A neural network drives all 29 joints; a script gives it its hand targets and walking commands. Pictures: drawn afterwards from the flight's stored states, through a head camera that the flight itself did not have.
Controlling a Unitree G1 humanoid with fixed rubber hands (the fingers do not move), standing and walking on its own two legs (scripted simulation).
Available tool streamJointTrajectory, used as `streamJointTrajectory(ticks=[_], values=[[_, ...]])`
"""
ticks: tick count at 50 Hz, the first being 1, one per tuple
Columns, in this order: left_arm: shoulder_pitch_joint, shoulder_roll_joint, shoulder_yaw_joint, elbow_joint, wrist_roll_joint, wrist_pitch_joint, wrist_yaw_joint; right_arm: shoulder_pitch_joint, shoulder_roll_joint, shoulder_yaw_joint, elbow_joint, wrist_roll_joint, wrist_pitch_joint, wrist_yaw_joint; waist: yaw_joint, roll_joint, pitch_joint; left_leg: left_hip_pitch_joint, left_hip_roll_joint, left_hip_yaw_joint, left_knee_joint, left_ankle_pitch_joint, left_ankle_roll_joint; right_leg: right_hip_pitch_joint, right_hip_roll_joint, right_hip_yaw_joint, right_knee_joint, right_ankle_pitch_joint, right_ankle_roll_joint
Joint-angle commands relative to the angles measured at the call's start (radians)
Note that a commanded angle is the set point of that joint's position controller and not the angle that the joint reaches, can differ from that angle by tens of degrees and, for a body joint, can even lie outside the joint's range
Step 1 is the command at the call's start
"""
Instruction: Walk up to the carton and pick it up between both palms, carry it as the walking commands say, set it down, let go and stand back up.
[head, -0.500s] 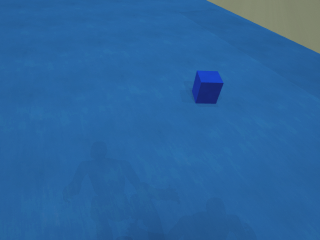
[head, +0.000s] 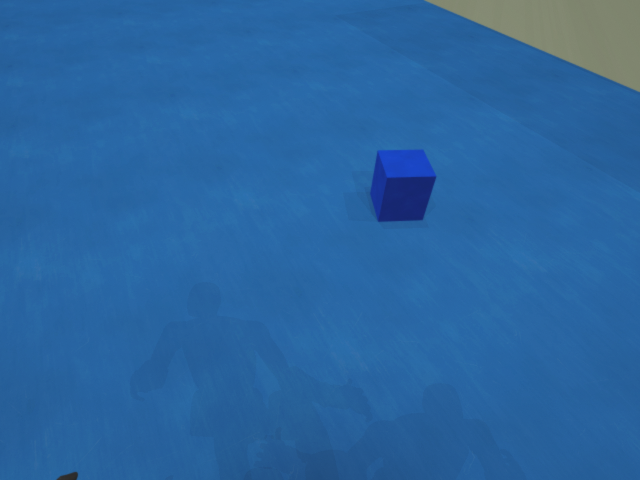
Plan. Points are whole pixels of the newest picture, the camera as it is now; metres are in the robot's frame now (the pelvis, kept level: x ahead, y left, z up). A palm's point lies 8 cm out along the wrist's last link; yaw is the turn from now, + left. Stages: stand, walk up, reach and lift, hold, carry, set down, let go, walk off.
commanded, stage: walk up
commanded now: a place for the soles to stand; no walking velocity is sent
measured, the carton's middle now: (400, 185) +1.46 -0.36 -0.62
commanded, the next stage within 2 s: none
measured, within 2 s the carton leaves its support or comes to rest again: neither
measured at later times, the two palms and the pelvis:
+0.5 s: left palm (170, 373) +0.29 +0.23 -0.06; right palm out of the picture +0.25 -0.44 -0.08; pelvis +0.18 -0.11 +0.01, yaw -1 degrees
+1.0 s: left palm (262, 300) +0.42 +0.11 -0.06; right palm out of the picture +0.43 -0.56 -0.07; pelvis +0.34 -0.23 +0.01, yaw +0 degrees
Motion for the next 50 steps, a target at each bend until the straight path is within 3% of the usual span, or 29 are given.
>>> streamJointTrajectory(ticks=[1, 2, 7, 10, 11, 12, 13, 14, 15, 17, 19, 22, 23, 25, 26, 27, 28, 31, 32, 34, 36, 37, 38, 39, 40, 41, 44, 47, 50], values=[[-0.157, 0.221, 0.042, -0.118, 0.004, -0.030, -0.009, 0.043, -0.357, -0.076, -0.084, 0.014, -0.024, -0.029, -0.078, 0.056, 0.005, 0.370, 0.419, -0.643, -0.545, -0.482, 0.214, -0.497, -0.100, 0.116, 0.136, 0.027, 0.034], [-0.146, 0.230, 0.050, -0.102, 0.012, -0.034, -0.009, 0.024, -0.344, -0.085, -0.084, 0.014, -0.026, -0.026, -0.066, 0.126, 0.020, 0.380, 0.396, -0.547, -0.515, -0.381, 0.248, -0.487, -0.125, 0.119, 0.082, 0.016, 0.049], [-0.116, 0.195, 0.052, -0.065, -0.007, -0.040, -0.039, -0.029, -0.360, -0.088, -0.117, 0.012, -0.014, -0.004, -0.053, 0.265, 0.053, 0.104, 0.319, -0.225, -0.494, -0.273, 0.194, -0.134, -0.145, 0.057, -0.181, 0.111, 0.054], [-0.065, 0.192, 0.063, -0.034, 0.002, -0.037, -0.041, -0.056, -0.348, -0.087, -0.117, 0.022, -0.008, 0.007, -0.029, 0.260, 0.008, -0.013, 0.261, -0.105, -0.421, -0.260, 0.158, 0.126, -0.078, -0.065, -0.301, 0.159, 0.052], [-0.012, 0.191, 0.071, -0.003, 0.001, -0.042, -0.037, -0.082, -0.325, -0.081, -0.110, 0.000, 0.001, 0.011, 0.006, 0.215, -0.036, -0.062, 0.195, -0.030, -0.304, -0.291, 0.141, 0.231, -0.015, -0.135, -0.337, 0.138, 0.054], [0.051, 0.208, 0.078, 0.014, 0.003, -0.051, -0.027, -0.041, -0.283, -0.060, -0.111, 0.000, 0.004, 0.014, 0.034, 0.057, -0.093, -0.106, 0.151, 0.007, -0.086, -0.184, 0.117, 0.362, -0.016, -0.076, -0.410, 0.107, 0.027], [0.154, 0.292, 0.112, 0.023, 0.015, -0.059, -0.004, -0.022, -0.208, -0.033, -0.138, 0.019, 0.007, 0.015, 0.107, -0.209, -0.132, -0.264, 0.053, 0.053, 0.292, -0.096, 0.052, 0.470, -0.175, 0.260, -0.597, -0.225, -0.042], [0.157, 0.392, 0.121, 0.005, 0.009, -0.067, 0.013, -0.065, -0.153, -0.021, -0.157, 0.027, 0.005, 0.007, 0.121, -0.334, -0.112, -0.487, -0.049, -0.022, 0.485, -0.261, 0.017, 0.527, -0.371, 0.659, -0.781, -0.392, -0.176], [0.101, 0.405, 0.121, -0.023, -0.008, -0.068, 0.014, -0.112, -0.279, -0.052, -0.147, 0.009, 0.012, -0.007, 0.097, -0.096, -0.052, -0.463, 0.007, -0.146, 0.544, -0.231, 0.024, 0.458, -0.427, 0.687, -0.773, -0.350, -0.247], [0.028, 0.264, 0.093, -0.047, -0.025, -0.069, 0.023, -0.020, -0.267, -0.041, -0.113, 0.022, 0.004, 0.000, 0.047, -0.092, -0.094, -0.408, 0.067, -0.176, 0.443, -0.071, 0.028, 0.450, -0.329, 0.439, -0.652, -0.017, -0.218], [-0.026, 0.248, 0.081, -0.056, -0.020, -0.064, 0.027, 0.012, -0.254, -0.038, -0.068, 0.027, -0.002, 0.005, 0.011, -0.111, -0.083, -0.277, 0.081, -0.154, 0.224, -0.160, 0.009, 0.305, -0.308, 0.272, -0.603, 0.061, -0.202], [-0.054, 0.272, 0.066, -0.075, -0.011, -0.059, 0.018, 0.045, -0.265, -0.042, -0.051, 0.022, -0.002, 0.012, -0.016, -0.195, -0.128, -0.027, 0.047, -0.118, 0.037, -0.099, 0.011, 0.147, -0.321, 0.239, -0.601, 0.035, -0.206], [-0.074, 0.264, 0.056, -0.084, -0.010, -0.061, 0.020, 0.063, -0.258, -0.047, -0.038, 0.020, -0.002, 0.011, -0.031, -0.157, -0.090, 0.034, 0.027, -0.084, -0.025, -0.053, 0.019, 0.078, -0.290, 0.192, -0.576, 0.045, -0.179], [-0.139, 0.181, 0.018, -0.093, -0.012, -0.050, 0.017, 0.227, -0.298, -0.065, 0.021, 0.016, -0.015, 0.004, -0.154, 0.066, -0.144, 0.358, 0.009, -0.108, -0.200, 0.018, 0.052, -0.129, -0.182, 0.056, -0.315, -0.121, -0.097], [-0.140, 0.088, -0.003, -0.135, -0.021, -0.052, 0.015, 0.258, -0.388, -0.099, -0.002, -0.006, -0.017, -0.009, -0.183, 0.328, -0.144, 0.498, 0.245, -0.543, -0.428, -0.336, 0.118, -0.393, -0.057, -0.072, 0.025, -0.073, -0.012], [-0.165, 0.140, 0.009, -0.138, -0.015, -0.038, 0.020, 0.214, -0.434, -0.102, -0.041, -0.001, -0.013, -0.023, -0.166, 0.211, -0.070, 0.485, 0.410, -0.836, -0.561, -0.488, 0.173, -0.535, -0.047, 0.001, 0.159, -0.037, 0.015], [-0.156, 0.248, 0.042, -0.126, 0.006, -0.033, 0.026, 0.148, -0.446, -0.103, -0.078, 0.030, -0.008, -0.032, -0.143, 0.073, -0.048, 0.412, 0.469, -0.893, -0.575, -0.548, 0.206, -0.487, -0.103, 0.091, 0.173, -0.067, 0.030], [-0.155, 0.234, 0.046, -0.096, 0.004, -0.048, 0.006, 0.020, -0.361, -0.080, -0.100, 0.010, 0.000, -0.021, -0.077, 0.113, 0.036, 0.237, 0.387, -0.625, -0.506, -0.460, 0.285, -0.402, -0.141, 0.087, 0.051, -0.094, 0.047], [-0.108, 0.228, 0.045, -0.069, -0.004, -0.050, 0.000, -0.034, -0.383, -0.089, -0.105, 0.010, 0.000, -0.017, -0.059, 0.187, 0.058, 0.169, 0.362, -0.538, -0.475, -0.383, 0.267, -0.301, -0.171, 0.115, -0.026, -0.084, 0.057], [-0.055, 0.228, 0.051, -0.050, -0.003, -0.056, -0.005, -0.049, -0.349, -0.083, -0.121, 0.011, 0.007, -0.009, -0.050, 0.149, 0.012, 0.153, 0.336, -0.446, -0.436, -0.273, 0.242, -0.170, -0.142, 0.070, -0.128, -0.020, 0.051], [-0.017, 0.168, 0.040, -0.036, -0.011, -0.062, -0.009, -0.058, -0.343, -0.085, -0.115, -0.006, 0.010, 0.004, -0.036, 0.267, -0.037, 0.078, 0.210, -0.233, -0.357, -0.167, 0.198, -0.005, -0.074, -0.048, -0.314, 0.083, 0.046], [0.044, 0.183, 0.050, -0.007, -0.006, -0.064, -0.008, -0.095, -0.309, -0.066, -0.118, -0.012, 0.012, 0.009, 0.017, 0.195, -0.055, -0.050, 0.157, -0.157, -0.262, -0.201, 0.156, 0.176, -0.044, -0.090, -0.356, 0.132, 0.048], [0.159, 0.223, 0.075, 0.021, 0.002, -0.071, 0.004, -0.106, -0.256, -0.052, -0.129, -0.009, 0.019, 0.017, 0.082, 0.027, -0.109, -0.189, 0.090, -0.067, 0.002, -0.247, 0.112, 0.385, -0.027, -0.016, -0.427, 0.036, 0.033], [0.278, 0.341, 0.117, 0.042, 0.019, -0.072, 0.019, -0.142, -0.159, -0.030, -0.159, -0.010, 0.019, 0.019, 0.154, -0.295, -0.128, -0.439, -0.048, 0.036, 0.400, -0.299, 0.035, 0.516, -0.219, 0.365, -0.612, -0.306, -0.060], [0.217, 0.410, 0.117, -0.002, 0.012, -0.078, 0.034, -0.162, -0.174, -0.032, -0.168, 0.009, 0.025, 0.005, 0.135, -0.233, -0.078, -0.586, -0.094, -0.126, 0.535, -0.290, 0.010, 0.479, -0.406, 0.729, -0.801, -0.457, -0.156], [0.137, 0.376, 0.111, -0.020, -0.012, -0.080, 0.036, -0.171, -0.261, -0.048, -0.139, 0.006, 0.035, -0.012, 0.101, -0.063, 0.010, -0.560, -0.025, -0.244, 0.562, -0.167, 0.033, 0.441, -0.409, 0.676, -0.778, -0.365, -0.153], [0.075, 0.260, 0.086, -0.043, -0.019, -0.082, 0.053, -0.057, -0.263, -0.038, -0.075, 0.021, 0.023, -0.004, 0.034, -0.051, -0.042, -0.400, 0.052, -0.219, 0.386, -0.040, 0.016, 0.380, -0.344, 0.414, -0.647, 0.144, -0.126], [0.057, 0.259, 0.067, -0.039, -0.021, -0.074, 0.044, -0.052, -0.254, -0.040, -0.061, 0.027, 0.023, 0.006, 0.030, -0.092, -0.018, -0.247, 0.071, -0.157, 0.168, -0.043, -0.024, 0.267, -0.303, 0.246, -0.657, 0.062, -0.171], [0.066, 0.260, 0.061, -0.054, -0.013, -0.080, 0.040, -0.106, -0.229, -0.031, -0.071, 0.010, 0.031, 0.024, 0.022, -0.077, 0.021, -0.176, 0.032, -0.115, 0.073, 0.019, -0.012, 0.204, -0.283, 0.213, -0.699, 0.042, -0.156]])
